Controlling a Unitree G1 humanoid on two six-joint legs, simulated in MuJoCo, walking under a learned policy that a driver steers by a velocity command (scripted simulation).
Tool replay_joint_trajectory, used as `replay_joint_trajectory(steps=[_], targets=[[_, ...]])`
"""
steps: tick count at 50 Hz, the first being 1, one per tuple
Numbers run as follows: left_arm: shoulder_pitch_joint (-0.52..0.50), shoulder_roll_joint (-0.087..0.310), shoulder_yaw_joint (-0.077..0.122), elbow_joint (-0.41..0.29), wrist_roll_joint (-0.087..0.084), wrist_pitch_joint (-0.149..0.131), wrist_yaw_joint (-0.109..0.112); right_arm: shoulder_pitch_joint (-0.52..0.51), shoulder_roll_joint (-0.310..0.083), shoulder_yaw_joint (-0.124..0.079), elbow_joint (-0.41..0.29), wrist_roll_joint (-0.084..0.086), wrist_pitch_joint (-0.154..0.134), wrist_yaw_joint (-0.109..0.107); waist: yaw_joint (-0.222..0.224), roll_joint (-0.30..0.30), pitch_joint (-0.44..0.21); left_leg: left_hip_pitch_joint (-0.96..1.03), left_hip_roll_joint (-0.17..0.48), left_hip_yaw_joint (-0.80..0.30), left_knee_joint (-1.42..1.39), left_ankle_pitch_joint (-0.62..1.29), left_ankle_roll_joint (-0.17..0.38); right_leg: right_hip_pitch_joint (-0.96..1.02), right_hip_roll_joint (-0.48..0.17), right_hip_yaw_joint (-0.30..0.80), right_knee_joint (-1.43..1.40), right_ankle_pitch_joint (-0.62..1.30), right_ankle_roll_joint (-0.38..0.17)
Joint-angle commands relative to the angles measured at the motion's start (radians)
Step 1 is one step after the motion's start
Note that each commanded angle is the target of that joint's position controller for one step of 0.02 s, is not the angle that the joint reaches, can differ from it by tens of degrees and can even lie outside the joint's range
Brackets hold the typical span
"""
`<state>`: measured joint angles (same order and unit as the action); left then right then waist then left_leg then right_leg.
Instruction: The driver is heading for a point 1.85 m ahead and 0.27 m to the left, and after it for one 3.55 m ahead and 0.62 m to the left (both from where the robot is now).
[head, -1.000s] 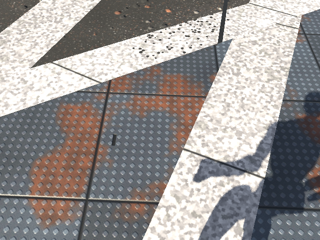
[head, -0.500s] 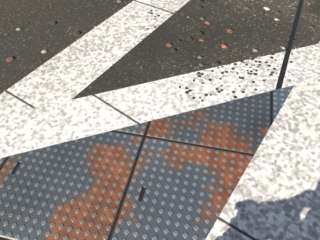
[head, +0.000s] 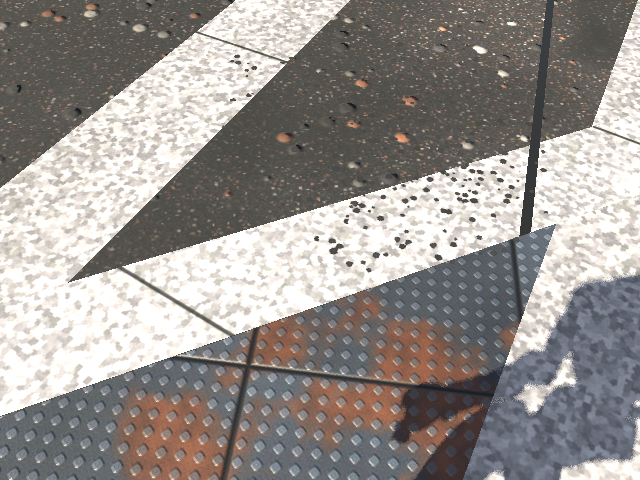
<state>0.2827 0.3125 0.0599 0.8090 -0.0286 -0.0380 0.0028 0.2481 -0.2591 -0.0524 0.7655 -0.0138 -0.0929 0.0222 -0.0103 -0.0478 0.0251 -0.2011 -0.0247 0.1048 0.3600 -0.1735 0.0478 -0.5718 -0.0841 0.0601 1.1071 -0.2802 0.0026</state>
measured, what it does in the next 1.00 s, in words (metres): walks ahead, turning left: right foot, then left foot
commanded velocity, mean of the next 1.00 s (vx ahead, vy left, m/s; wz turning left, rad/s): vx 0.26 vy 0.00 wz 0.25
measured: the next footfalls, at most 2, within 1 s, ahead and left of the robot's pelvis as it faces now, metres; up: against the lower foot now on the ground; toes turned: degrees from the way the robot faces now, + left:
right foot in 0.32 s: +0.33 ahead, -0.17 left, +0.00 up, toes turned -6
left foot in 0.78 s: +0.39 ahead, +0.08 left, +0.00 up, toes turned +14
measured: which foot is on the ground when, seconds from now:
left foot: down 0.00-0.32, up 0.34-0.76, down 0.78-1.00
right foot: up 0.00-0.30, down 0.32-0.78, up 0.80-1.00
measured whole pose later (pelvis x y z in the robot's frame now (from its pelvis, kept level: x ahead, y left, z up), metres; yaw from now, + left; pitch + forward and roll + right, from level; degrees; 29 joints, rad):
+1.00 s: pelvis +0.33 -0.02 +0.00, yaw +18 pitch +2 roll -2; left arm 0.05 0.31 0.09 0.83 0.00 0.00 0.03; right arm 0.19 -0.29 -0.08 0.72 0.01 0.01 -0.02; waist -0.02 -0.02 0.05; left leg -0.34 -0.05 -0.05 0.44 -0.14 0.07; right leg -0.50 -0.01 0.03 0.96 -0.38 0.05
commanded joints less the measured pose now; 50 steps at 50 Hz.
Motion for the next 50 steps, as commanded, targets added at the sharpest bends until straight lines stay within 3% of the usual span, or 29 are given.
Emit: replay_joint_trajectory(steps=[1,5,8,10,13,14,15,16,17,18,19,20,21,22,25,29,34,37,38,39,40,41,42,43,44,46,48,50], targets=[[0.028,0.037,0.016,-0.058,0.005,0.010,0.005,-0.048,-0.121,-0.035,-0.038,-0.006,-0.032,-0.006,0.025,0.123,0.004,0.032,0.282,-0.155,-0.238,0.186,0.156,-0.095,-0.051,0.062,-0.042,0.128,0.015],[-0.083,0.014,0.007,-0.092,0.008,-0.003,-0.020,-0.030,-0.150,-0.043,-0.009,-0.001,-0.023,-0.022,-0.008,0.099,0.028,0.071,0.253,-0.018,-0.248,0.243,0.128,-0.079,-0.038,0.011,-0.286,0.332,0.006],[-0.209,-0.012,-0.009,-0.141,0.016,-0.011,-0.034,0.066,-0.174,-0.048,0.047,0.024,-0.006,-0.022,-0.052,0.065,0.077,0.120,0.277,-0.030,-0.251,0.229,0.146,-0.075,-0.019,-0.029,-0.431,0.320,-0.016],[-0.261,-0.003,-0.011,-0.167,0.020,-0.018,-0.042,0.103,-0.192,-0.052,0.078,0.043,0.010,-0.019,-0.056,0.070,0.092,0.205,0.301,-0.065,-0.219,0.254,0.152,-0.102,-0.014,-0.048,-0.499,0.263,-0.032],[-0.258,0.040,0.002,-0.178,0.016,-0.030,-0.050,0.106,-0.219,-0.058,0.102,0.049,0.031,-0.020,-0.018,0.099,0.062,0.280,0.327,-0.109,-0.128,0.397,0.132,-0.024,0.020,-0.066,-0.570,0.157,-0.056],[-0.189,0.066,0.015,-0.161,0.017,-0.034,-0.048,0.087,-0.230,-0.059,0.105,0.050,0.036,-0.021,0.032,0.116,0.013,0.272,0.308,-0.099,-0.042,0.540,0.114,0.101,0.054,-0.092,-0.601,0.154,-0.070],[-0.045,0.113,0.041,-0.115,0.024,-0.038,-0.039,0.075,-0.213,-0.051,0.108,0.047,0.041,-0.024,0.110,0.110,-0.079,0.214,0.248,-0.063,0.139,0.649,0.074,0.330,0.084,-0.112,-0.638,0.231,-0.096],[0.106,0.189,0.066,-0.084,0.044,-0.037,-0.024,0.085,-0.163,-0.030,0.089,0.025,0.035,-0.026,0.161,0.060,-0.230,0.026,0.181,-0.035,0.397,0.447,0.020,0.647,-0.045,0.002,-0.567,0.450,-0.144],[0.138,0.270,0.076,-0.080,0.065,-0.029,-0.014,0.214,-0.025,0.013,0.076,0.012,0.021,-0.017,0.100,-0.198,-0.400,-0.355,0.006,-0.040,0.776,-0.289,-0.065,1.002,-0.349,0.428,-0.606,0.580,-0.319],[0.142,0.181,0.054,-0.095,0.063,-0.026,-0.011,0.178,-0.125,-0.013,0.108,0.036,0.011,-0.020,0.144,-0.117,-0.477,-0.380,-0.007,-0.227,0.922,-0.480,-0.077,0.960,-0.364,0.495,-0.658,0.711,-0.330],[0.068,0.140,0.038,-0.103,0.058,-0.025,-0.009,0.099,-0.174,-0.033,0.075,0.064,0.010,-0.022,0.130,-0.107,-0.334,-0.449,0.037,-0.232,0.953,-0.457,-0.073,0.858,-0.329,0.303,-0.657,0.830,-0.294],[0.003,0.106,0.030,-0.101,0.047,-0.029,-0.007,0.062,-0.152,-0.030,0.067,0.060,0.016,-0.030,0.093,-0.073,-0.241,-0.473,0.083,-0.200,0.903,-0.405,-0.074,0.753,-0.279,0.192,-0.668,0.833,-0.259],[-0.049,0.075,0.024,-0.095,0.039,-0.032,-0.008,0.053,-0.139,-0.034,0.074,0.046,0.029,-0.038,0.062,-0.051,-0.168,-0.448,0.109,-0.185,0.848,-0.344,-0.081,0.633,-0.245,0.122,-0.711,0.784,-0.234],[-0.092,0.052,0.019,-0.094,0.041,-0.036,-0.008,0.075,-0.129,-0.039,0.082,0.043,0.051,-0.042,0.023,-0.069,-0.136,-0.370,0.128,-0.177,0.821,-0.299,-0.085,0.524,-0.222,0.061,-0.758,0.745,-0.218],[-0.174,0.071,0.030,-0.084,0.054,-0.046,-0.003,0.088,-0.076,-0.036,0.059,0.039,0.105,-0.049,-0.031,-0.056,-0.083,-0.288,0.124,-0.144,0.737,-0.221,-0.104,0.359,-0.228,-0.039,-0.850,0.697,-0.238],[-0.209,0.102,0.042,-0.064,0.046,-0.032,0.024,0.012,-0.075,-0.034,0.006,0.026,0.119,-0.033,-0.023,-0.063,-0.086,-0.244,0.132,-0.116,0.515,-0.012,-0.094,0.357,-0.208,-0.163,-0.880,0.598,-0.222],[-0.201,0.138,0.053,-0.035,0.018,0.002,0.028,-0.083,-0.114,-0.051,-0.059,0.023,0.140,-0.001,0.003,-0.049,-0.069,-0.228,0.118,-0.082,0.373,-0.031,-0.057,0.438,-0.249,-0.186,-0.821,0.458,-0.195],[-0.221,0.147,0.059,-0.026,-0.005,0.020,0.026,-0.069,-0.125,-0.064,-0.076,0.022,0.150,0.009,-0.025,-0.039,-0.060,-0.159,0.082,-0.037,0.227,-0.022,-0.011,0.456,-0.248,-0.199,-0.699,0.407,-0.137],[-0.184,0.125,0.056,-0.008,-0.006,0.024,0.024,-0.035,-0.148,-0.076,-0.070,0.016,0.148,0.001,-0.034,0.004,-0.076,-0.074,0.054,-0.041,0.147,0.070,0.017,0.437,-0.205,-0.229,-0.591,0.390,-0.090],[-0.128,0.098,0.050,0.001,0.021,0.026,0.020,0.025,-0.246,-0.108,-0.067,0.015,0.141,-0.019,-0.036,0.185,-0.107,0.066,0.136,-0.201,0.063,0.464,0.075,0.333,-0.107,-0.291,-0.355,0.236,-0.008],[-0.140,0.049,0.032,-0.047,0.062,0.027,0.019,0.025,-0.349,-0.122,-0.089,-0.001,0.135,-0.034,-0.001,0.412,-0.125,0.242,0.371,-0.586,0.045,0.728,0.289,-0.011,0.074,-0.277,-0.033,-0.382,0.093],[-0.191,0.072,0.035,-0.051,0.050,0.029,0.018,0.052,-0.290,-0.103,-0.092,-0.010,0.109,-0.018,-0.055,0.261,-0.253,0.244,0.402,-0.655,0.013,0.604,0.358,-0.042,0.093,-0.047,0.116,-0.452,0.080],[-0.228,0.089,0.039,-0.060,0.022,0.031,0.019,0.009,-0.266,-0.095,-0.099,-0.003,0.088,-0.012,-0.043,0.201,-0.211,0.216,0.363,-0.568,-0.003,0.534,0.322,-0.083,0.074,-0.013,0.149,-0.381,0.059],[-0.228,0.086,0.041,-0.049,0.020,0.032,0.027,-0.041,-0.238,-0.090,-0.101,0.015,0.077,-0.017,-0.019,0.147,-0.173,0.180,0.310,-0.500,-0.002,0.427,0.260,-0.097,0.050,0.003,0.113,-0.293,0.045],[-0.236,0.101,0.047,-0.043,0.032,0.034,0.038,-0.084,-0.205,-0.080,-0.108,0.029,0.079,-0.026,-0.006,0.122,-0.150,0.144,0.286,-0.470,-0.009,0.362,0.219,-0.096,0.035,0.012,0.063,-0.226,0.043],[-0.220,0.106,0.053,-0.038,0.036,0.035,0.039,-0.103,-0.188,-0.072,-0.117,0.025,0.089,-0.043,0.021,0.148,-0.169,0.071,0.239,-0.438,-0.039,0.236,0.195,-0.009,0.046,0.009,0.000,-0.136,0.042],[-0.216,0.082,0.048,-0.032,0.023,0.030,0.029,-0.084,-0.184,-0.071,-0.118,0.028,0.088,-0.052,0.011,0.163,-0.171,0.076,0.212,-0.447,-0.095,-0.083,0.189,0.003,0.055,-0.003,-0.132,-0.072,0.041],[-0.242,0.067,0.040,-0.033,0.021,0.021,0.019,-0.073,-0.187,-0.068,-0.113,0.026,0.081,-0.058,-0.007,0.193,-0.136,0.051,0.210,-0.467,-0.139,-0.251,0.185,0.033,0.058,-0.012,-0.257,-0.043,0.045]])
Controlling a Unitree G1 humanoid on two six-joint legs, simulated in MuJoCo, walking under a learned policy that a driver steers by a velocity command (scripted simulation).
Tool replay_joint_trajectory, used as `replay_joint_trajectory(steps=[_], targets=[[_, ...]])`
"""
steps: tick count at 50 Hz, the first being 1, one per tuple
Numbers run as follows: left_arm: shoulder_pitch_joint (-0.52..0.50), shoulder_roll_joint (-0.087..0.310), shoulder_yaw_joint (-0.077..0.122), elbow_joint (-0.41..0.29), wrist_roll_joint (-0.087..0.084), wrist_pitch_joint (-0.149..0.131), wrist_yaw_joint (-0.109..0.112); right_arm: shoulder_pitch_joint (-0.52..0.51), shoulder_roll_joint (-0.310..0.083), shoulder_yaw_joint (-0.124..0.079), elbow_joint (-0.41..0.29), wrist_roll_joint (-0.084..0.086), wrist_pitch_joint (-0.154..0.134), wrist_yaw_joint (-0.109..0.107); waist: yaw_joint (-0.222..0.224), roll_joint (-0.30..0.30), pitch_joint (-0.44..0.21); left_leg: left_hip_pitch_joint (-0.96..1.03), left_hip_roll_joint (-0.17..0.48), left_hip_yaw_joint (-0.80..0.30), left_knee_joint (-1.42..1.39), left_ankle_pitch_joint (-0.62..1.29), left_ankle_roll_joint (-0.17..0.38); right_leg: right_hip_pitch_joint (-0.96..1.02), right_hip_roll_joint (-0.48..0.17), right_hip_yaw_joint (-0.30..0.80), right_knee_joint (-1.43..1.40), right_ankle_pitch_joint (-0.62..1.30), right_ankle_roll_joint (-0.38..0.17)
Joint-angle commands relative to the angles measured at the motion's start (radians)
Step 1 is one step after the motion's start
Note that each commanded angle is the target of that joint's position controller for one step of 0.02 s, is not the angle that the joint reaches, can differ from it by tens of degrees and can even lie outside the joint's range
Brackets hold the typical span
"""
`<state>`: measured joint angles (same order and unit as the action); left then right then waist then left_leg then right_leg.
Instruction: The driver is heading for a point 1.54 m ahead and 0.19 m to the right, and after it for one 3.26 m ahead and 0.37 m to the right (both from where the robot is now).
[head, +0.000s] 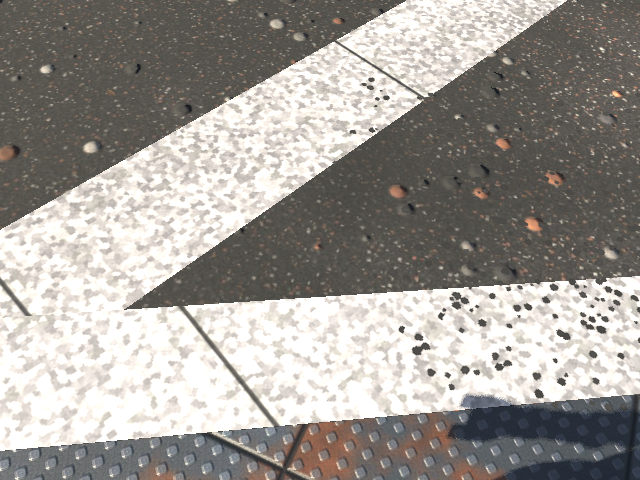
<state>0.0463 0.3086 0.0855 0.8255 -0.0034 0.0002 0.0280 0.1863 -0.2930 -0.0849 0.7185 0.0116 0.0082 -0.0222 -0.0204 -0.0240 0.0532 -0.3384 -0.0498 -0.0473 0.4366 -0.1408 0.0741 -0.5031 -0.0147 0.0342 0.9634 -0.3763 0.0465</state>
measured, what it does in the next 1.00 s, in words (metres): walks ahead: right foot, then left foot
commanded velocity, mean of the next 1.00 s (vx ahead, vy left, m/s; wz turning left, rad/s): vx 0.43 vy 0.00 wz -0.06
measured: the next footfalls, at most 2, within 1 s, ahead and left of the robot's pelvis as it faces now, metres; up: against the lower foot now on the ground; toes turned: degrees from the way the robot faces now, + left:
right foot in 0.24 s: +0.11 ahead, -0.15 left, +0.00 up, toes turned +4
left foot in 0.68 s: +0.40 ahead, +0.14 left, +0.00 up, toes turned +3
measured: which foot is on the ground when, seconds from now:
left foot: down 0.00-0.24, up 0.26-0.66, down 0.68-1.00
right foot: up 0.00-0.22, down 0.24-0.68, up 0.70-1.00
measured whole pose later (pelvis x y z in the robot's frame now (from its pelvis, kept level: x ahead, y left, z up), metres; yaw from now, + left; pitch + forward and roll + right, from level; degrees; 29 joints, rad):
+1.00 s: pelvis +0.40 +0.03 +0.00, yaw -8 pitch +0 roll +3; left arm 0.16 0.30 0.08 0.80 -0.02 -0.03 -0.01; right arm 0.30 -0.27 -0.08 0.88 -0.01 -0.10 0.00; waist -0.05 -0.04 0.03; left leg -0.02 -0.03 0.19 0.23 -0.22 0.02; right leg -0.69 -0.13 0.05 0.88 -0.06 -0.01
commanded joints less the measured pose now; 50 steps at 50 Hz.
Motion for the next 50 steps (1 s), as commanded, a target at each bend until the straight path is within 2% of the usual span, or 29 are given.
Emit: replay_joint_trajectory(steps=[1,3,7,9,11,12,13,14,15,16,17,19,22,25,28,31,32,33,34,35,36,37,38,39,41,42,44,47,50], targets=[[-0.014,0.066,0.010,-0.049,-0.004,-0.024,-0.011,-0.006,-0.155,-0.035,-0.061,-0.003,-0.023,-0.015,-0.004,0.176,-0.151,0.174,0.234,-0.313,-0.224,-0.297,0.155,-0.011,-0.011,0.009,-0.163,0.066,0.002],[-0.021,0.062,0.006,-0.045,-0.003,-0.041,-0.023,0.015,-0.160,-0.033,-0.045,-0.009,-0.030,-0.013,-0.018,0.174,-0.132,0.155,0.236,-0.308,-0.228,-0.301,0.151,0.036,-0.011,-0.003,-0.246,0.081,-0.002],[-0.013,0.070,0.001,-0.032,-0.012,-0.071,-0.041,0.042,-0.166,-0.027,-0.022,-0.006,-0.034,0.001,-0.026,0.167,-0.087,0.115,0.248,-0.338,-0.226,-0.372,0.149,0.110,-0.006,-0.032,-0.360,0.078,-0.035],[0.034,0.064,-0.001,-0.009,-0.014,-0.086,-0.046,0.023,-0.159,-0.020,-0.020,0.000,-0.030,0.006,0.008,0.150,-0.074,0.060,0.232,-0.331,-0.200,-0.408,0.135,0.210,0.004,-0.056,-0.457,0.127,-0.065],[0.139,0.068,0.002,0.036,-0.010,-0.096,-0.044,0.002,-0.114,-0.004,-0.023,-0.001,-0.028,0.010,0.062,0.120,-0.081,-0.033,0.175,-0.303,-0.126,-0.427,0.098,0.371,-0.006,-0.044,-0.535,0.133,-0.093],[0.239,0.105,0.009,0.062,-0.004,-0.100,-0.037,-0.035,-0.059,0.013,-0.039,-0.003,-0.032,0.011,0.099,0.038,-0.083,-0.137,0.113,-0.231,0.045,-0.403,0.053,0.471,-0.118,0.091,-0.607,0.043,-0.128],[0.309,0.191,0.025,0.081,0.004,-0.097,-0.031,-0.035,-0.002,0.025,-0.065,0.004,-0.047,0.014,0.088,-0.166,-0.082,-0.332,-0.018,-0.040,0.320,-0.370,-0.011,0.582,-0.278,0.378,-0.730,-0.185,-0.217],[0.328,0.216,0.036,0.086,0.016,-0.101,-0.038,-0.080,-0.077,0.008,-0.096,0.016,-0.064,0.010,0.111,-0.208,0.003,-0.506,-0.001,-0.039,0.484,-0.434,-0.022,0.550,-0.398,0.614,-0.813,-0.350,-0.320],[0.283,0.159,0.020,0.067,0.007,-0.107,-0.035,-0.065,-0.124,-0.006,-0.085,0.022,-0.076,0.014,0.087,-0.140,0.043,-0.560,0.055,-0.084,0.572,-0.359,-0.022,0.543,-0.379,0.583,-0.809,-0.359,-0.315],[0.249,0.124,0.008,0.055,0.000,-0.107,-0.032,-0.042,-0.122,-0.008,-0.066,0.017,-0.081,0.021,0.066,-0.128,0.037,-0.572,0.079,-0.069,0.595,-0.280,-0.026,0.554,-0.329,0.497,-0.806,-0.290,-0.280],[0.236,0.116,0.005,0.048,-0.003,-0.106,-0.032,-0.046,-0.114,-0.009,-0.061,0.005,-0.085,0.023,0.062,-0.119,0.026,-0.571,0.101,-0.049,0.586,-0.214,-0.033,0.556,-0.298,0.428,-0.812,-0.212,-0.255],[0.252,0.097,-0.004,0.053,-0.001,-0.103,-0.029,-0.091,-0.080,-0.004,-0.068,-0.004,-0.088,0.028,0.073,-0.094,0.021,-0.520,0.124,-0.020,0.530,-0.091,-0.056,0.525,-0.248,0.303,-0.832,-0.014,-0.230],[0.283,0.097,-0.008,0.067,-0.004,-0.098,-0.023,-0.144,-0.027,0.012,-0.083,-0.002,-0.088,0.033,0.088,-0.091,0.008,-0.420,0.117,0.035,0.385,0.039,-0.088,0.477,-0.191,0.154,-0.842,0.218,-0.221],[0.327,0.120,-0.006,0.081,-0.008,-0.091,-0.019,-0.220,-0.001,0.025,-0.103,0.006,-0.090,0.045,0.118,-0.090,0.018,-0.303,0.095,0.067,0.209,0.129,-0.097,0.432,-0.174,0.076,-0.837,0.314,-0.212],[0.384,0.129,-0.005,0.102,-0.019,-0.080,-0.021,-0.278,-0.012,0.026,-0.126,0.013,-0.095,0.059,0.131,-0.085,0.048,-0.246,0.081,0.065,0.122,0.134,-0.085,0.443,-0.210,0.100,-0.817,0.340,-0.219],[0.376,0.156,0.007,0.107,-0.026,-0.068,-0.017,-0.238,-0.063,0.011,-0.125,0.015,-0.106,0.065,0.073,-0.103,0.036,-0.150,0.067,0.044,0.058,0.077,-0.050,0.491,-0.251,0.136,-0.749,0.475,-0.201],[0.358,0.166,0.010,0.103,-0.028,-0.065,-0.016,-0.163,-0.090,-0.003,-0.105,0.012,-0.108,0.060,0.022,-0.103,-0.009,-0.027,0.049,0.056,0.034,0.067,-0.028,0.481,-0.238,0.118,-0.668,0.622,-0.185],[0.351,0.152,0.005,0.099,-0.024,-0.064,-0.017,-0.018,-0.133,-0.026,-0.060,0.009,-0.107,0.049,-0.051,-0.085,-0.104,0.189,0.039,0.068,0.023,0.071,-0.001,0.431,-0.188,0.079,-0.506,0.724,-0.159],[0.332,0.107,-0.012,0.071,-0.005,-0.067,-0.019,0.171,-0.190,-0.047,-0.024,-0.006,-0.104,0.036,-0.136,-0.026,-0.257,0.503,0.179,-0.062,0.078,0.057,0.052,0.242,-0.134,0.049,-0.233,0.551,-0.122],[0.453,-0.033,-0.050,0.045,-0.008,-0.081,-0.019,0.250,-0.278,-0.063,0.000,-0.022,-0.093,0.034,-0.088,0.275,-0.440,0.816,0.458,-0.507,-0.014,-0.169,0.185,-0.102,0.025,-0.016,0.140,-0.025,-0.057],[0.430,0.055,-0.029,0.060,-0.035,-0.095,-0.020,0.246,-0.184,-0.038,0.002,-0.021,-0.090,0.036,-0.104,0.272,-0.441,0.736,0.471,-0.657,-0.130,-0.298,0.194,-0.177,0.006,0.101,0.289,-0.191,-0.060],[0.348,0.118,-0.007,0.030,-0.056,-0.098,-0.021,0.168,-0.132,-0.018,0.003,-0.013,-0.092,0.035,-0.090,0.224,-0.262,0.605,0.437,-0.494,-0.149,-0.296,0.150,-0.251,-0.042,0.090,0.335,-0.124,-0.070],[0.300,0.108,-0.007,0.022,-0.050,-0.096,-0.017,0.103,-0.101,-0.008,0.002,-0.010,-0.095,0.035,-0.063,0.169,-0.174,0.472,0.396,-0.366,-0.173,-0.214,0.125,-0.235,-0.084,0.066,0.314,-0.041,-0.075],[0.278,0.092,-0.003,0.019,-0.035,-0.090,-0.014,0.049,-0.072,-0.001,0.008,-0.015,-0.100,0.038,-0.034,0.142,-0.113,0.358,0.357,-0.272,-0.208,-0.133,0.111,-0.201,-0.109,0.063,0.267,0.019,-0.075],[0.308,0.046,-0.002,0.025,-0.032,-0.062,-0.016,-0.013,-0.042,0.002,0.022,-0.024,-0.116,0.041,0.020,0.159,-0.069,0.228,0.314,-0.137,-0.271,-0.033,0.098,-0.108,-0.140,0.068,0.219,0.086,-0.073],[0.305,0.023,-0.005,0.018,-0.032,-0.049,-0.017,-0.022,-0.041,0.000,0.031,-0.022,-0.123,0.040,0.031,0.143,-0.054,0.198,0.315,-0.096,-0.293,0.012,0.106,-0.103,-0.145,0.064,0.207,0.096,-0.069],[0.266,0.017,-0.003,-0.011,-0.027,-0.032,-0.018,-0.027,-0.061,-0.008,0.050,-0.023,-0.131,0.035,0.044,0.112,-0.020,0.175,0.323,-0.028,-0.323,0.074,0.117,-0.145,-0.149,0.072,0.159,0.151,-0.057],[0.195,0.015,-0.007,-0.048,-0.019,-0.033,-0.031,-0.012,-0.091,-0.017,0.071,-0.026,-0.130,0.023,0.035,0.081,0.005,0.193,0.311,0.075,-0.339,0.127,0.115,-0.177,-0.143,0.067,-0.007,0.307,-0.049],[0.086,0.004,-0.020,-0.086,-0.016,-0.040,-0.056,0.015,-0.124,-0.025,0.086,-0.019,-0.122,0.013,-0.003,0.056,0.032,0.211,0.306,0.165,-0.349,0.150,0.099,-0.144,-0.125,0.002,-0.176,0.418,-0.056]])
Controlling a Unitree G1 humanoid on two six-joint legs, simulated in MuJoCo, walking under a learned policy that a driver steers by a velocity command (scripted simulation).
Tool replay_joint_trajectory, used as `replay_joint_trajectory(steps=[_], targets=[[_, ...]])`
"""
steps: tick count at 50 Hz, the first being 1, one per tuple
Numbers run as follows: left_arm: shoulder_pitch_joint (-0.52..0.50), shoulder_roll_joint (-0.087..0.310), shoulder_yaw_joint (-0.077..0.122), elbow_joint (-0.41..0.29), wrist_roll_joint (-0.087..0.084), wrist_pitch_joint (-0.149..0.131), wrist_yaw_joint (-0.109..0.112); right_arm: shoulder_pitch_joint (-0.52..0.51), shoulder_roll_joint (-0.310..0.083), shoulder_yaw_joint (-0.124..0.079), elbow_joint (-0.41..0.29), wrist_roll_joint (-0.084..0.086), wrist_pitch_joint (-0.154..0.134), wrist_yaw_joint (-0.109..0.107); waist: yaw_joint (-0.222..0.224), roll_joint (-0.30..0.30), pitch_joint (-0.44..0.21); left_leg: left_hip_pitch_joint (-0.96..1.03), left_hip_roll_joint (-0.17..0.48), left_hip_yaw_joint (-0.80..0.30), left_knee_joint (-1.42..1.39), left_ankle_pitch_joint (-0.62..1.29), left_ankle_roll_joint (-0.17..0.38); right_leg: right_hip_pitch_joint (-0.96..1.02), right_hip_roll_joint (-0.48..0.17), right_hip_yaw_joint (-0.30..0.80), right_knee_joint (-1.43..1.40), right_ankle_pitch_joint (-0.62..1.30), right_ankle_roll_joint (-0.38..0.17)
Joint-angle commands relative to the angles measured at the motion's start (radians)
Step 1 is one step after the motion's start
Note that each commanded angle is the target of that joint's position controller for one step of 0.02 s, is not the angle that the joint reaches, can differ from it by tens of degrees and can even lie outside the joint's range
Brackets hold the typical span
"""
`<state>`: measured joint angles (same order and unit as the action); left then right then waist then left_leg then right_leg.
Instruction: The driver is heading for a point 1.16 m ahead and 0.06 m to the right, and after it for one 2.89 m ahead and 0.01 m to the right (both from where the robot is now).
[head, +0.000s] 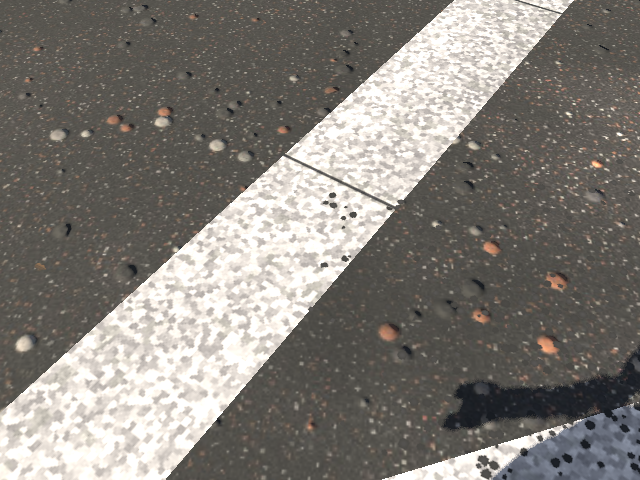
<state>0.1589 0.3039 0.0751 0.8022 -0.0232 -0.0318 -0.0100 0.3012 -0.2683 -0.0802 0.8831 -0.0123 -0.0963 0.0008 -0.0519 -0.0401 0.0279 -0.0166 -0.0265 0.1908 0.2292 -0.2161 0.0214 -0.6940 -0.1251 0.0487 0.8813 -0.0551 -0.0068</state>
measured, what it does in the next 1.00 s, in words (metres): walks ahead: right foot, then left foot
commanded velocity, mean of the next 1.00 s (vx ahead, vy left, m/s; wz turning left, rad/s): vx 0.50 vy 0.00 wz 0.02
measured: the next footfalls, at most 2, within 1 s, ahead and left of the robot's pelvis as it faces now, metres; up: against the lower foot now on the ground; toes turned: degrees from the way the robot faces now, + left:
right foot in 0.18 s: +0.28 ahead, -0.15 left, +0.00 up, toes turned -10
left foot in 0.74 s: +0.63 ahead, +0.01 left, +0.00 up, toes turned -1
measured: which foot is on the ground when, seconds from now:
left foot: down 0.00-0.18, up 0.20-0.72, down 0.74-1.00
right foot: up 0.00-0.16, down 0.18-0.76, up 0.78-1.00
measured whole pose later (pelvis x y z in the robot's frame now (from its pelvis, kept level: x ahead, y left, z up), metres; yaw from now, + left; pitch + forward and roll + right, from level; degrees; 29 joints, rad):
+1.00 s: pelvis +0.59 -0.06 +0.00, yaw +6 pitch +2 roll +0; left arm 0.13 0.29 0.04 0.70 0.01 -0.10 0.00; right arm 0.29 -0.28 -0.06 0.77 0.01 -0.06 0.01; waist -0.04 -0.02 0.04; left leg -0.20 -0.12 -0.08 0.35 -0.17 0.10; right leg -0.64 -0.10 0.09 0.89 -0.21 0.05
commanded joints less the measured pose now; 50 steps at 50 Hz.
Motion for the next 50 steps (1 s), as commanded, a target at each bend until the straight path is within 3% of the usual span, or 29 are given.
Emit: replay_joint_trajectory(steps=[1,4,6,8,9,10,11,12,13,14,15,16,18,21,24,27,32,35,36,37,38,39,40,41,42,43,44,47,50], targets=[[-0.061,0.009,-0.012,-0.079,0.004,-0.008,-0.024,-0.082,-0.160,-0.033,-0.071,0.010,-0.013,-0.012,0.015,0.064,0.067,-0.085,0.291,-0.057,-0.138,0.228,0.148,0.044,-0.011,-0.026,-0.132,0.102,-0.009],[-0.134,0.024,-0.012,-0.127,0.003,-0.005,-0.040,-0.035,-0.185,-0.043,-0.049,0.027,0.008,-0.014,-0.004,0.060,0.085,0.035,0.320,-0.025,-0.092,0.270,0.128,0.015,0.003,-0.055,-0.213,0.046,-0.039],[-0.138,0.046,-0.003,-0.151,0.004,-0.003,-0.048,-0.030,-0.209,-0.050,-0.044,0.036,0.025,-0.015,0.012,0.078,0.065,0.096,0.329,0.002,-0.005,0.473,0.109,0.057,0.043,-0.100,-0.239,-0.047,-0.070],[-0.016,0.096,0.026,-0.139,0.001,0.004,-0.046,-0.046,-0.235,-0.056,-0.051,0.043,0.044,-0.018,0.092,0.108,-0.034,0.106,0.312,0.036,0.226,0.805,0.083,0.251,0.129,-0.166,-0.244,-0.138,-0.115],[0.148,0.148,0.059,-0.098,-0.004,0.007,-0.037,-0.056,-0.222,-0.048,-0.057,0.045,0.050,-0.020,0.181,0.091,-0.118,0.024,0.271,0.065,0.447,0.823,0.049,0.485,0.182,-0.177,-0.298,-0.098,-0.152],[0.303,0.248,0.097,-0.063,-0.009,0.019,-0.014,-0.029,-0.170,-0.026,-0.076,0.015,0.044,-0.022,0.226,-0.040,-0.215,-0.231,0.222,0.072,0.778,0.485,-0.005,0.789,0.060,0.051,-0.322,-0.098,-0.215],[0.245,0.333,0.100,-0.082,-0.012,0.008,-0.014,0.048,-0.032,0.016,-0.131,-0.011,0.015,-0.010,0.091,-0.256,-0.304,-0.643,0.005,-0.076,1.090,-0.375,-0.062,1.046,-0.160,0.643,-0.475,-0.340,-0.397],[0.259,0.233,0.069,-0.114,-0.002,-0.010,-0.023,-0.059,-0.124,0.005,-0.132,0.034,-0.022,0.003,0.168,-0.106,-0.368,-0.738,0.023,-0.273,1.168,-0.378,-0.037,1.069,-0.212,0.764,-0.603,-0.408,-0.390],[0.231,0.175,0.052,-0.098,0.008,-0.025,-0.026,-0.123,-0.160,-0.005,-0.146,0.068,-0.039,0.010,0.169,-0.059,-0.233,-0.803,0.067,-0.261,1.143,-0.276,-0.011,0.976,-0.195,0.618,-0.615,-0.320,-0.341],[0.171,0.148,0.043,-0.104,0.006,-0.033,-0.025,-0.129,-0.147,-0.001,-0.138,0.055,-0.047,0.004,0.128,0.013,-0.157,-0.766,0.118,-0.258,1.064,-0.188,0.003,0.836,-0.155,0.489,-0.602,-0.208,-0.306],[0.101,0.112,0.032,-0.115,0.014,-0.035,-0.021,-0.125,-0.149,-0.006,-0.123,0.030,-0.044,-0.003,0.090,0.024,-0.109,-0.697,0.155,-0.257,0.982,-0.130,0.000,0.704,-0.119,0.384,-0.606,-0.091,-0.280],[0.063,0.084,0.020,-0.130,0.029,-0.037,-0.016,-0.099,-0.152,-0.010,-0.110,0.025,-0.032,-0.002,0.057,0.000,-0.099,-0.625,0.179,-0.267,0.948,-0.090,-0.002,0.624,-0.094,0.326,-0.629,-0.011,-0.271],[0.054,0.084,0.018,-0.126,0.031,-0.047,-0.011,-0.059,-0.128,-0.007,-0.085,0.023,-0.003,0.002,0.037,-0.003,-0.093,-0.576,0.189,-0.250,0.894,-0.051,-0.019,0.558,-0.083,0.240,-0.673,0.102,-0.274],[0.091,0.107,0.021,-0.094,0.030,-0.061,0.000,-0.122,-0.103,0.003,-0.096,0.020,0.021,0.000,0.054,0.007,-0.036,-0.645,0.195,-0.240,0.763,0.091,-0.049,0.542,-0.068,0.122,-0.724,0.176,-0.256],[0.104,0.104,0.015,-0.072,0.034,-0.063,0.009,-0.181,-0.089,0.010,-0.106,0.026,0.015,0.010,0.082,-0.003,-0.005,-0.647,0.173,-0.229,0.574,0.297,-0.046,0.558,-0.029,0.010,-0.752,0.135,-0.204],[0.131,0.119,0.018,-0.044,0.035,-0.066,0.012,-0.260,-0.073,0.021,-0.127,0.035,0.008,0.023,0.121,-0.005,0.032,-0.620,0.135,-0.207,0.429,0.402,-0.031,0.588,-0.042,-0.049,-0.783,0.091,-0.179],[0.173,0.124,0.024,0.002,0.025,-0.040,0.018,-0.331,-0.070,0.028,-0.176,0.035,0.002,0.058,0.140,0.003,0.064,-0.709,0.093,-0.191,0.324,0.289,0.019,0.809,-0.114,-0.099,-0.704,0.254,-0.163],[0.139,0.161,0.035,-0.009,0.022,-0.016,0.037,-0.250,-0.112,0.009,-0.182,0.030,0.008,0.069,0.076,-0.052,-0.022,-0.577,0.014,-0.112,0.337,0.119,0.072,0.876,-0.122,-0.138,-0.513,0.742,-0.127],[0.126,0.169,0.035,-0.015,0.023,-0.006,0.045,-0.150,-0.149,-0.011,-0.164,0.030,0.013,0.066,0.020,-0.061,-0.086,-0.447,-0.024,-0.089,0.339,0.087,0.095,0.860,-0.107,-0.159,-0.364,0.867,-0.108],[0.111,0.165,0.030,-0.025,0.022,-0.001,0.052,0.000,-0.200,-0.038,-0.134,0.031,0.016,0.056,-0.065,-0.031,-0.166,-0.207,-0.036,-0.120,0.290,0.144,0.135,0.740,-0.071,-0.189,-0.143,0.810,-0.071],[0.176,0.105,0.007,-0.061,0.040,-0.018,0.050,0.137,-0.302,-0.070,-0.123,0.027,0.026,0.037,-0.074,0.141,-0.303,0.182,0.189,-0.486,0.308,0.124,0.266,0.383,0.021,-0.199,0.230,0.411,-0.013],[0.210,0.022,-0.024,-0.069,0.047,-0.052,0.028,0.114,-0.280,-0.058,-0.136,0.044,0.023,0.037,-0.022,0.281,-0.408,0.422,0.361,-0.986,0.149,-0.013,0.418,0.050,0.230,-0.047,0.512,-0.490,0.036],[0.123,0.104,-0.008,-0.088,0.007,-0.090,0.006,0.115,-0.219,-0.039,-0.136,0.039,0.023,0.035,-0.076,0.192,-0.372,0.420,0.338,-0.940,0.091,-0.110,0.370,-0.069,0.161,0.090,0.559,-0.473,0.002],[0.047,0.117,-0.009,-0.118,-0.019,-0.110,-0.003,0.073,-0.185,-0.030,-0.147,0.034,0.022,0.031,-0.070,0.129,-0.245,0.296,0.306,-0.799,0.079,-0.095,0.326,-0.103,0.110,0.074,0.505,-0.398,-0.018],[0.013,0.109,-0.010,-0.127,-0.003,-0.119,0.001,0.009,-0.168,-0.024,-0.158,0.031,0.021,0.031,-0.024,0.031,-0.133,0.121,0.266,-0.700,0.057,0.002,0.299,-0.077,0.071,0.057,0.392,-0.340,-0.020],[0.010,0.122,0.001,-0.126,0.023,-0.114,0.008,-0.040,-0.137,-0.014,-0.173,0.025,0.018,0.027,0.012,0.026,-0.092,0.006,0.234,-0.630,0.037,0.101,0.285,-0.011,0.040,0.052,0.302,-0.304,-0.011],[0.028,0.118,0.004,-0.127,0.032,-0.103,0.009,-0.067,-0.133,-0.010,-0.190,0.016,0.020,0.023,0.040,0.054,-0.069,-0.078,0.211,-0.604,0.015,0.169,0.289,0.045,0.032,0.050,0.270,-0.289,0.003],[0.053,0.084,-0.004,-0.136,0.040,-0.074,0.016,-0.080,-0.163,-0.019,-0.203,0.021,0.022,0.008,0.069,0.078,-0.045,-0.216,0.174,-0.509,-0.017,0.300,0.294,0.094,0.028,0.013,0.115,-0.239,0.056],[-0.040,0.043,-0.022,-0.160,0.040,-0.070,0.015,-0.057,-0.182,-0.025,-0.195,0.030,0.027,-0.007,0.032,0.099,-0.032,-0.285,0.105,-0.396,-0.012,0.283,0.235,0.162,0.056,-0.017,-0.138,0.005,0.083]])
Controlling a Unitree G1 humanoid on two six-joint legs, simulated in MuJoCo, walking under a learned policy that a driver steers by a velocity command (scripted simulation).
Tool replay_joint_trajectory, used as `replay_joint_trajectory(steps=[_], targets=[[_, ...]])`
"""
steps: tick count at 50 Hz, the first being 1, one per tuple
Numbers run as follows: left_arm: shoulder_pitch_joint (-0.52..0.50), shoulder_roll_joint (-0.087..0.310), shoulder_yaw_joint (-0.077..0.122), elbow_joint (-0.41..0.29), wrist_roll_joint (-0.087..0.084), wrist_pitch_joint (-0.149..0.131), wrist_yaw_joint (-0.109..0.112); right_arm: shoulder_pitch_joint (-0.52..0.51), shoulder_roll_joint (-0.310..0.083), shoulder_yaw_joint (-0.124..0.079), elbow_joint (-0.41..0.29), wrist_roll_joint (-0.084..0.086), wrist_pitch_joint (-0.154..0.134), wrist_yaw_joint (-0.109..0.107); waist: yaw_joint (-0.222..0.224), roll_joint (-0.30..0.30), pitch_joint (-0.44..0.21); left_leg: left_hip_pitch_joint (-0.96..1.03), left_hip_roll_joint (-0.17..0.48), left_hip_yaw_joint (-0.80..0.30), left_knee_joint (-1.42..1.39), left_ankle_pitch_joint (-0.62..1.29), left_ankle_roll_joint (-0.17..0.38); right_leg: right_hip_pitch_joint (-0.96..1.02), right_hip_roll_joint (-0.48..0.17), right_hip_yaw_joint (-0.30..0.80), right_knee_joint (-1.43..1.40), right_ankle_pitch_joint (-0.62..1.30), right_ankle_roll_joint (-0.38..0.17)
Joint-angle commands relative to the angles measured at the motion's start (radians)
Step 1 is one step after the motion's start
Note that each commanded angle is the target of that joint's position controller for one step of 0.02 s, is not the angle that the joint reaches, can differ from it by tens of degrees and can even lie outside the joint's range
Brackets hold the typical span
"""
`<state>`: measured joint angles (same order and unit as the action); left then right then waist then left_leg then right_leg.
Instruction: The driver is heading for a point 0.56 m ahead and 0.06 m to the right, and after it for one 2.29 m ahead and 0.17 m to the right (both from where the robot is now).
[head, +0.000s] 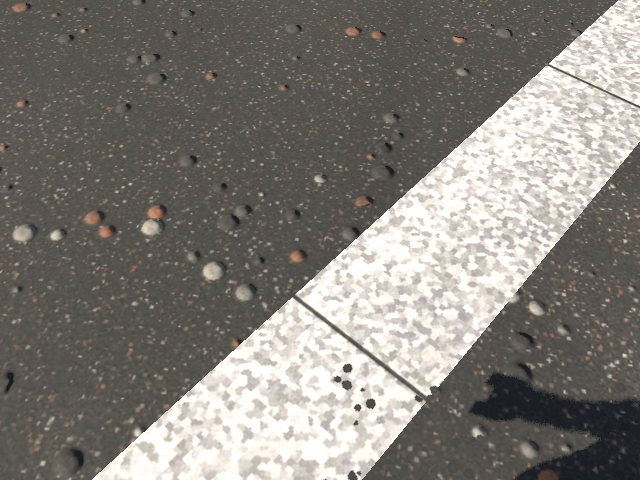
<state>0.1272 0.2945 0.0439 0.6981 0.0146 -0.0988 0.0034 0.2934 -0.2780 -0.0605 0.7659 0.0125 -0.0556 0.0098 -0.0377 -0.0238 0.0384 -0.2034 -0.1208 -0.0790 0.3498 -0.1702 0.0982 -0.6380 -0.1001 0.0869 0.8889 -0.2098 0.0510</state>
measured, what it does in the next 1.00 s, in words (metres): walks ahead: right foot, then left foot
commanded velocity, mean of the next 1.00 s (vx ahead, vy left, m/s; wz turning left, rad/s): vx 0.50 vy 0.00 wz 0.10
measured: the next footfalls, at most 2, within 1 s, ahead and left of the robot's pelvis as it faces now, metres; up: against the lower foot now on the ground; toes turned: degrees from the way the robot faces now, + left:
right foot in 0.22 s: +0.32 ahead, -0.15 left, +0.00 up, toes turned +5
left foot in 0.72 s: +0.59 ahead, +0.11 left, +0.00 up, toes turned +6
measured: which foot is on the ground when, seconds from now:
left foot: down 0.00-0.24, up 0.26-0.70, down 0.72-1.00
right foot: up 0.00-0.20, down 0.22-0.74, up 0.76-1.00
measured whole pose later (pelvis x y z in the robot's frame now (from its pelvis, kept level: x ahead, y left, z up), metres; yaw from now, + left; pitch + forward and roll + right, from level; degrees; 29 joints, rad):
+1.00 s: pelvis +0.57 +0.02 +0.00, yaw +4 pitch +2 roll +1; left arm 0.18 0.31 0.05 0.77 -0.01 -0.06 0.00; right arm 0.33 -0.27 -0.05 0.82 -0.01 -0.08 0.02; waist -0.04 -0.05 0.01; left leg -0.14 -0.07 0.05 0.28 -0.17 0.07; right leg -0.66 -0.12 0.04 0.95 -0.17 0.02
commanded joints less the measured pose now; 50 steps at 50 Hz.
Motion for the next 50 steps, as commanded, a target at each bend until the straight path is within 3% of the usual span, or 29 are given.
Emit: replay_joint_trajectory(steps=[1,3,6,8,9,10,11,12,13,14,15,16,18,21,27,30,32,34,35,36,37,38,39,40,41,42,43,45,50], targets=[[-0.045,0.043,0.005,-0.061,0.000,-0.007,-0.002,-0.025,-0.168,-0.043,-0.069,0.007,-0.011,-0.018,-0.007,0.090,-0.045,-0.100,0.189,-0.111,-0.126,0.210,0.140,0.136,0.046,-0.063,-0.219,0.249,0.027],[-0.100,0.044,0.004,-0.075,-0.012,-0.016,-0.012,0.032,-0.161,-0.039,-0.046,0.006,-0.008,-0.018,-0.044,0.101,-0.049,-0.069,0.208,-0.131,-0.118,0.146,0.126,0.168,0.065,-0.065,-0.301,0.353,0.021],[-0.141,0.075,0.014,-0.094,-0.018,-0.027,-0.024,0.071,-0.160,-0.037,-0.026,0.007,-0.002,-0.016,-0.055,0.110,-0.036,0.049,0.264,-0.195,-0.049,0.117,0.112,0.132,0.066,-0.043,-0.374,0.295,-0.018],[-0.118,0.096,0.023,-0.096,-0.018,-0.032,-0.028,0.071,-0.167,-0.039,-0.020,0.003,0.004,-0.017,-0.032,0.128,-0.030,0.113,0.302,-0.238,-0.001,0.163,0.097,0.141,0.069,-0.045,-0.393,0.207,-0.052],[-0.074,0.105,0.029,-0.087,-0.018,-0.035,-0.028,0.058,-0.169,-0.040,-0.021,0.001,0.007,-0.017,-0.001,0.137,-0.036,0.126,0.301,-0.238,0.040,0.237,0.084,0.192,0.078,-0.061,-0.416,0.176,-0.074],[0.020,0.130,0.044,-0.061,-0.012,-0.038,-0.023,0.047,-0.153,-0.034,-0.026,-0.001,0.008,-0.016,0.048,0.127,-0.086,0.121,0.258,-0.210,0.144,0.371,0.062,0.322,0.091,-0.077,-0.438,0.178,-0.104],[0.166,0.174,0.059,-0.042,0.001,-0.041,-0.018,0.039,-0.117,-0.017,-0.042,-0.010,0.007,-0.015,0.116,0.079,-0.214,0.035,0.204,-0.157,0.366,0.333,0.028,0.555,-0.015,0.022,-0.398,0.209,-0.166],[0.294,0.266,0.086,-0.013,0.010,-0.032,-0.017,0.172,-0.050,0.004,-0.053,0.002,-0.008,-0.015,0.104,-0.160,-0.375,-0.300,0.056,-0.044,0.740,0.028,-0.053,0.934,-0.225,0.412,-0.428,0.055,-0.329],[0.343,0.212,0.076,0.015,-0.018,-0.022,-0.027,0.169,-0.075,0.007,-0.049,0.010,-0.018,-0.012,0.121,-0.273,-0.385,-0.493,0.034,-0.073,0.893,-0.401,-0.070,0.990,-0.296,0.687,-0.573,-0.173,-0.370],[0.288,0.146,0.055,0.008,-0.030,-0.018,-0.025,0.071,-0.154,-0.013,-0.063,0.022,-0.022,-0.008,0.136,-0.149,-0.229,-0.583,0.093,-0.095,0.965,-0.347,-0.062,0.885,-0.270,0.595,-0.593,-0.296,-0.323],[0.226,0.124,0.045,-0.005,-0.019,-0.009,-0.021,-0.015,-0.153,-0.012,-0.085,0.017,-0.024,-0.008,0.125,-0.066,-0.139,-0.585,0.141,-0.050,0.948,-0.264,-0.058,0.758,-0.229,0.466,-0.607,-0.245,-0.290],[0.179,0.105,0.036,-0.006,-0.011,-0.005,-0.023,-0.061,-0.140,-0.011,-0.098,0.002,-0.025,-0.006,0.102,-0.028,-0.062,-0.571,0.173,-0.026,0.879,-0.205,-0.059,0.637,-0.186,0.373,-0.637,-0.142,-0.284],[0.138,0.080,0.025,-0.006,-0.003,-0.009,-0.024,-0.034,-0.112,-0.013,-0.090,-0.004,-0.019,-0.004,0.054,-0.066,-0.040,-0.477,0.217,-0.016,0.785,-0.136,-0.068,0.521,-0.130,0.265,-0.681,0.014,-0.271],[0.148,0.106,0.032,0.013,-0.017,-0.016,-0.022,-0.041,-0.073,-0.003,-0.092,-0.009,-0.010,-0.006,0.040,-0.066,-0.040,-0.469,0.230,0.015,0.667,-0.080,-0.095,0.485,-0.115,0.162,-0.724,0.175,-0.292],[0.218,0.146,0.043,0.063,-0.031,0.003,-0.009,-0.231,-0.037,0.015,-0.131,-0.006,-0.026,0.008,0.104,-0.040,-0.011,-0.402,0.199,0.062,0.294,0.223,-0.116,0.497,-0.071,0.013,-0.741,0.252,-0.253],[0.273,0.154,0.045,0.097,-0.037,0.017,-0.007,-0.307,-0.045,0.013,-0.158,0.003,-0.034,0.021,0.127,-0.042,0.010,-0.400,0.181,0.064,0.215,0.236,-0.100,0.569,-0.107,0.025,-0.716,0.251,-0.246],[0.283,0.162,0.049,0.112,-0.039,0.029,-0.003,-0.329,-0.057,0.009,-0.172,0.004,-0.039,0.031,0.118,-0.050,0.017,-0.407,0.174,0.060,0.176,0.176,-0.075,0.636,-0.138,0.037,-0.680,0.292,-0.232],[0.269,0.177,0.055,0.119,-0.039,0.040,0.002,-0.286,-0.082,-0.001,-0.166,0.002,-0.043,0.035,0.079,-0.063,-0.010,-0.328,0.152,0.077,0.147,0.109,-0.046,0.679,-0.148,0.034,-0.610,0.434,-0.211],[0.249,0.182,0.055,0.117,-0.040,0.045,0.005,-0.203,-0.105,-0.015,-0.143,-0.003,-0.044,0.032,0.025,-0.064,-0.061,-0.199,0.124,0.106,0.117,0.109,-0.023,0.671,-0.124,0.004,-0.512,0.588,-0.192],[0.247,0.159,0.045,0.113,-0.034,0.047,0.008,-0.056,-0.153,-0.039,-0.100,-0.007,-0.042,0.023,-0.041,-0.045,-0.161,0.025,0.130,0.102,0.123,0.134,0.010,0.604,-0.074,-0.036,-0.336,0.631,-0.163],[0.252,0.103,0.021,0.084,-0.005,0.044,0.011,0.128,-0.230,-0.059,-0.070,-0.018,-0.036,0.011,-0.103,0.081,-0.320,0.331,0.330,-0.123,0.163,0.177,0.079,0.397,-0.009,-0.083,-0.015,0.334,-0.125],[0.383,0.001,-0.008,0.076,-0.016,0.023,0.002,0.148,-0.280,-0.067,-0.050,-0.014,-0.031,0.017,-0.026,0.344,-0.422,0.607,0.512,-0.580,0.048,-0.055,0.231,0.018,0.161,-0.054,0.290,-0.343,-0.072],[0.310,0.110,0.014,0.087,-0.036,0.005,-0.005,0.142,-0.182,-0.043,-0.058,0.000,-0.029,0.017,-0.073,0.225,-0.364,0.570,0.487,-0.609,-0.019,-0.203,0.201,-0.099,0.108,0.045,0.387,-0.373,-0.080],[0.211,0.147,0.026,0.055,-0.053,-0.006,-0.011,0.077,-0.154,-0.031,-0.062,0.001,-0.029,0.014,-0.066,0.173,-0.223,0.445,0.456,-0.467,-0.042,-0.174,0.164,-0.152,0.063,0.020,0.387,-0.279,-0.089],[0.161,0.135,0.023,0.045,-0.046,-0.009,-0.008,0.013,-0.143,-0.025,-0.069,-0.007,-0.028,0.014,-0.037,0.094,-0.149,0.310,0.418,-0.370,-0.065,-0.068,0.148,-0.121,0.019,-0.009,0.345,-0.189,-0.085],[0.140,0.127,0.027,0.042,-0.029,-0.007,-0.006,-0.032,-0.119,-0.019,-0.072,-0.015,-0.029,0.017,-0.009,0.077,-0.096,0.202,0.386,-0.299,-0.095,0.028,0.146,-0.088,-0.007,-0.015,0.291,-0.136,-0.076],[0.163,0.115,0.028,0.046,-0.027,0.002,-0.007,-0.055,-0.102,-0.013,-0.074,-0.025,-0.033,0.017,0.025,0.104,-0.089,0.132,0.365,-0.253,-0.122,0.090,0.144,-0.027,-0.029,-0.007,0.264,-0.101,-0.070],[0.191,0.079,0.022,0.057,-0.026,0.022,-0.005,-0.064,-0.100,-0.015,-0.061,-0.016,-0.044,0.019,0.052,0.111,-0.080,0.061,0.348,-0.187,-0.170,0.151,0.157,0.020,-0.039,-0.017,0.212,-0.078,-0.052],[0.066,0.048,0.011,0.027,-0.026,0.035,-0.009,-0.034,-0.140,-0.028,-0.013,-0.019,-0.050,0.002,0.027,0.077,-0.019,0.045,0.325,-0.010,-0.230,0.217,0.131,-0.035,-0.042,-0.024,-0.031,0.174,-0.029]])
